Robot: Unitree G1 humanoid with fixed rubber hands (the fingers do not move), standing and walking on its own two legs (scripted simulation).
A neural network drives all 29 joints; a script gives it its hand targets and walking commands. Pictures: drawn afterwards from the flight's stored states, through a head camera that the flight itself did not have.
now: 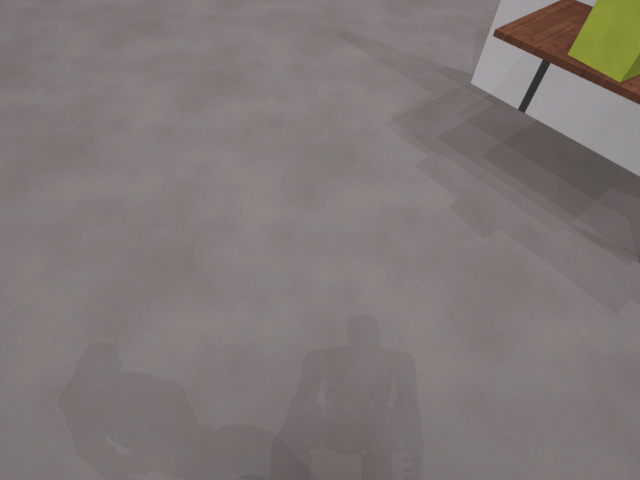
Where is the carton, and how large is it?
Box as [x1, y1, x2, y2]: [568, 0, 639, 81]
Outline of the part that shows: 597,0 568,54 618,81 624,80 638,74 639,0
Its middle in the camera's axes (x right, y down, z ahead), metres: +1.05 -0.70 +1.30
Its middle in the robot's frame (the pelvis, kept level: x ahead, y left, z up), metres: +1.45 -1.00 -0.09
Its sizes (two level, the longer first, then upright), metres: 0.210 0.200 0.250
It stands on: a table, 0.56 m high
